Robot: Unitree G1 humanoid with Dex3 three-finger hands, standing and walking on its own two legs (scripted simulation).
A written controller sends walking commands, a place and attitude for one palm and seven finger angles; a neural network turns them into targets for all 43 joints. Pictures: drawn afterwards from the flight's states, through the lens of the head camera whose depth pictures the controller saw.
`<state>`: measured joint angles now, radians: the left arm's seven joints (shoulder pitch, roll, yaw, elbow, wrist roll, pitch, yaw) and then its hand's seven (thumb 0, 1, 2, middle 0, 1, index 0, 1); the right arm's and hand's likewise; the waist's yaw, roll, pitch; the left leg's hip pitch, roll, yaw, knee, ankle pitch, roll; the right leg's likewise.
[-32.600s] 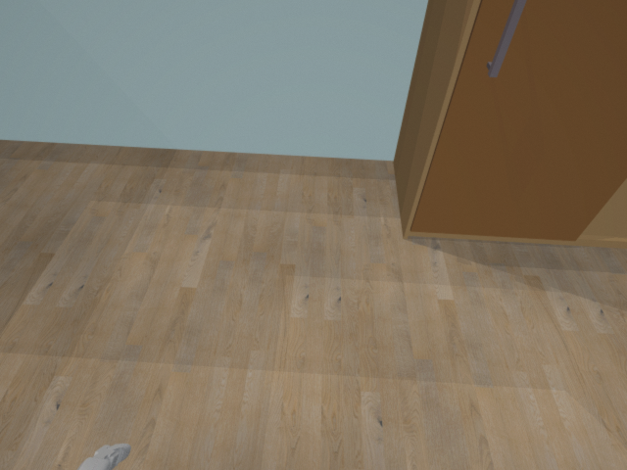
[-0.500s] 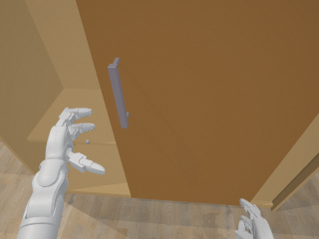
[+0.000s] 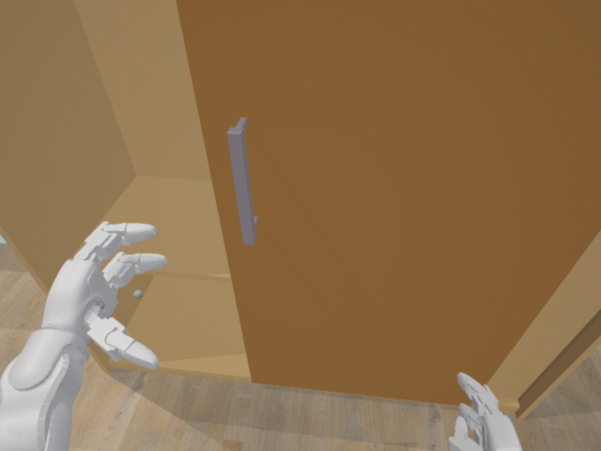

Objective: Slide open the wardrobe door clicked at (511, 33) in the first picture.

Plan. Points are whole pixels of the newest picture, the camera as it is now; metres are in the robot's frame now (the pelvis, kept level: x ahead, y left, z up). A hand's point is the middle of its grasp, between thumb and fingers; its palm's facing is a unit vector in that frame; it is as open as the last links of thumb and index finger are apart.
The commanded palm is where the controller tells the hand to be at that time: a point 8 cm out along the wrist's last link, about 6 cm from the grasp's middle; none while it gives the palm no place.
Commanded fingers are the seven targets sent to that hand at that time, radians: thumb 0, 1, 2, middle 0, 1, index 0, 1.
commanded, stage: draw the hand back to the body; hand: left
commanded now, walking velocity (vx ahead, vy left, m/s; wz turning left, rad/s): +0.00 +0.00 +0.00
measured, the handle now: (246, 185) +0.50 +0.17 +0.12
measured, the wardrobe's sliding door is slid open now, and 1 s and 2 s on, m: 0.51 0.51 0.51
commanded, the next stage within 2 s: step back with the hand held close in 1.14 s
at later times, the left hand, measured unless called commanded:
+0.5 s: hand (86, 286) +0.21 +0.26 +0.18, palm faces +0.44 -0.84 -0.31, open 11.5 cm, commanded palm +0.17 +0.30 +0.17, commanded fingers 0.00 0.47 0.69 -0.22 -0.56 -0.22 -0.56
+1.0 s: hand (76, 293) +0.20 +0.27 +0.18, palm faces +0.48 -0.81 -0.35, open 7.6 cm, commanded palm +0.16 +0.30 +0.19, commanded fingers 0.00 0.90 0.90 -0.20 -0.30 -0.20 -0.30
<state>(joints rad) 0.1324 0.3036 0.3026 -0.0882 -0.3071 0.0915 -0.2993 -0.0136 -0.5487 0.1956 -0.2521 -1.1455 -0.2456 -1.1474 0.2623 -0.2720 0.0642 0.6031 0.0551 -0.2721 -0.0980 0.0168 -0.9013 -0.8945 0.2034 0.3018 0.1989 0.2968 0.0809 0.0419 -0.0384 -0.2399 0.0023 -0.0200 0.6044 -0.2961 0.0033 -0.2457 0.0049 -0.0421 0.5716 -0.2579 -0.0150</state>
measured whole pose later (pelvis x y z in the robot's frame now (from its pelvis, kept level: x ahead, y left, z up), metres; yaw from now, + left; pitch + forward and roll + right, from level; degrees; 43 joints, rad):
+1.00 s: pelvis +0.02 +0.00 +0.02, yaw -1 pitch -7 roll +0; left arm 0.43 0.33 0.33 -0.39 -0.06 -0.08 0.10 0.01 0.85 0.88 -0.21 -0.32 -0.20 -0.32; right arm 0.20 -0.22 0.02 0.66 -0.02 -0.15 -0.07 0.02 -0.90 -0.89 0.20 0.30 0.20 0.30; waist 0.10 0.06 0.03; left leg -0.05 0.00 -0.01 0.40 -0.23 0.01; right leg -0.07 0.00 -0.03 0.38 -0.19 -0.01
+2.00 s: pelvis -0.08 +0.02 -0.01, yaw +0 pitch -2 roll +0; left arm 0.45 0.37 0.40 -0.50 0.00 -0.25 0.14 0.01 0.89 0.89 -0.21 -0.30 -0.21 -0.30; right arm 0.22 -0.22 0.01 0.58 -0.01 -0.11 -0.06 0.01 -0.90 -0.89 0.21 0.30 0.20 0.30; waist 0.02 -0.03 0.05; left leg -0.45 -0.03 0.01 0.68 -0.33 0.05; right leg -0.43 -0.03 -0.01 0.58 -0.13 0.01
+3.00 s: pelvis -0.21 +0.00 +0.01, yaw -2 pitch -2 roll +0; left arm 0.46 0.39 0.39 -0.42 0.00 -0.17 0.17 0.02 0.89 0.89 -0.21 -0.30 -0.20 -0.30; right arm 0.31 -0.15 0.04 0.67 -0.02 -0.16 -0.06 0.02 -0.90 -0.89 0.20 0.30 0.20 0.30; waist -0.02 -0.03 -0.02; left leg -0.24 0.00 0.02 0.52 -0.24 0.02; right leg -0.34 0.02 -0.07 0.77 -0.43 -0.01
